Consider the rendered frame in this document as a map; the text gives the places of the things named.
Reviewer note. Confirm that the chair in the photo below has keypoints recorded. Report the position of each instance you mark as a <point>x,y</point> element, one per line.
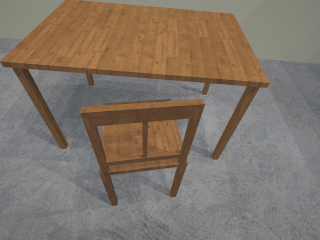
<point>141,136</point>

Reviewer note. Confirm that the table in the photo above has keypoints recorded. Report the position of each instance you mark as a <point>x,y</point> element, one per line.
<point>138,41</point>

